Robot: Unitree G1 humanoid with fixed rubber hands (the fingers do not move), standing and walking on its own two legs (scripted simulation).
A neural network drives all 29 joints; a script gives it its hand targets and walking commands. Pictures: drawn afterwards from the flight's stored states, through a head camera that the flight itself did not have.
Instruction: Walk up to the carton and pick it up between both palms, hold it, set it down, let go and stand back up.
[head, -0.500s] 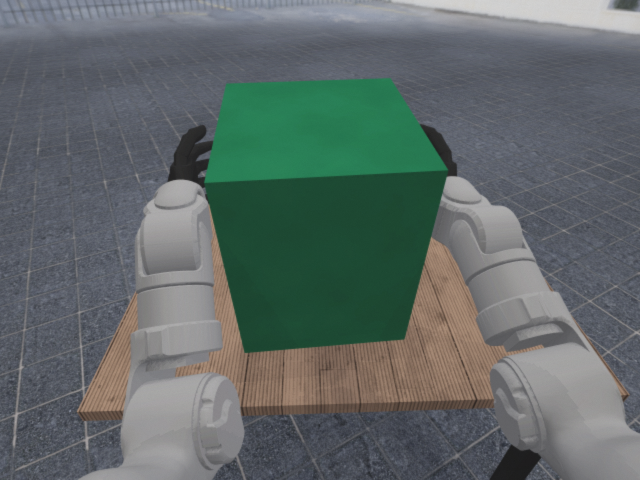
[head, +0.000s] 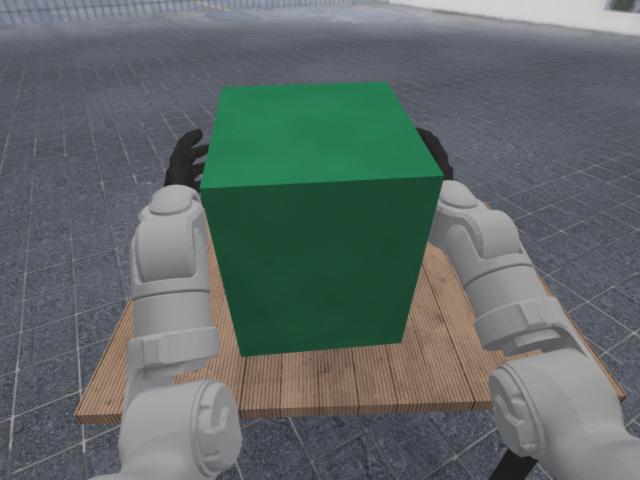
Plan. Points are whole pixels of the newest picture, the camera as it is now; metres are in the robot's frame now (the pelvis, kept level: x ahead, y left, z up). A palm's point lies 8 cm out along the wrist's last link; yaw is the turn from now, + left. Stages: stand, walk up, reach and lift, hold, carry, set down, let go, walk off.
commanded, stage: hold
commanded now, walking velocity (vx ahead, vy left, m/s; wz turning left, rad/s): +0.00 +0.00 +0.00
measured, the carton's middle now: (314, 218) +0.37 +0.00 +0.21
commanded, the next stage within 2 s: none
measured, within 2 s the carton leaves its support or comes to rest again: neither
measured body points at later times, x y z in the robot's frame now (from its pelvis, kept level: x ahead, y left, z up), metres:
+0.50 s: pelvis +0.00 +0.00 +0.00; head -0.06 +0.02 +0.44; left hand +0.39 +0.14 +0.25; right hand +0.38 -0.15 +0.24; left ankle +0.01 +0.12 -0.75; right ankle +0.02 -0.12 -0.75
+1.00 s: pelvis +0.00 +0.00 +0.00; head -0.07 +0.02 +0.44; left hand +0.39 +0.15 +0.25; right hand +0.38 -0.15 +0.25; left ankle +0.01 +0.12 -0.75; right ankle +0.02 -0.12 -0.75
